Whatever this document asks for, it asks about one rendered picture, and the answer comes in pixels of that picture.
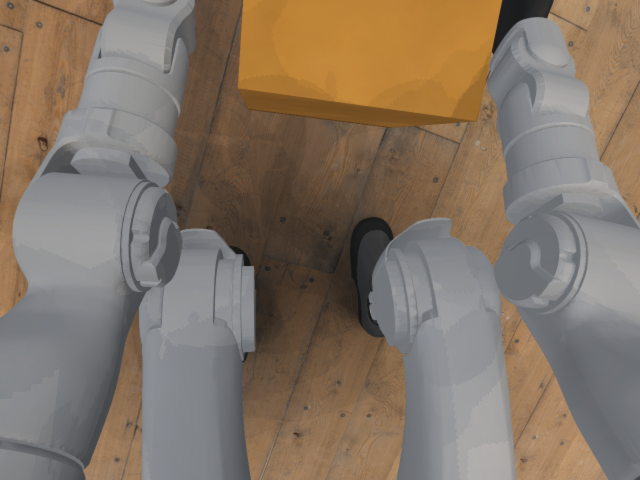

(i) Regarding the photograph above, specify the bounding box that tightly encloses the robot left upper arm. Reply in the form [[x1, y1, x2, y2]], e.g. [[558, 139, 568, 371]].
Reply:
[[0, 172, 182, 480]]

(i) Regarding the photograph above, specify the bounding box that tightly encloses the carton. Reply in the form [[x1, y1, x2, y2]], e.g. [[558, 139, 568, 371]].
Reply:
[[238, 0, 502, 128]]

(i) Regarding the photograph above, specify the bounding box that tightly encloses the right robot forearm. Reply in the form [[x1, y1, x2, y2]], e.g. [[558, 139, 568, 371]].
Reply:
[[487, 17, 640, 230]]

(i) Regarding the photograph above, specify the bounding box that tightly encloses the right robot thigh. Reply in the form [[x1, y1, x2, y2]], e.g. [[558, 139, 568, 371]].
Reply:
[[377, 237, 516, 480]]

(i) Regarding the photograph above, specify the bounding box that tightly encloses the left robot forearm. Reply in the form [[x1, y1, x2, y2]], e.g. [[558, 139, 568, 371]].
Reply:
[[12, 0, 196, 272]]

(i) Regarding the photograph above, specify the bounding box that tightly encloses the robot right upper arm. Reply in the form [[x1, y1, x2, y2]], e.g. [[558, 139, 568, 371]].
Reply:
[[494, 210, 640, 480]]

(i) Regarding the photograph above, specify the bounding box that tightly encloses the left robot shin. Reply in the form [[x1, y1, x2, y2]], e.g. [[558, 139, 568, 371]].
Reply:
[[139, 229, 236, 344]]

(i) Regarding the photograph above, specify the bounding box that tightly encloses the right robot hand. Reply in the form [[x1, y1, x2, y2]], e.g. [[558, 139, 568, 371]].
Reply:
[[492, 0, 554, 55]]

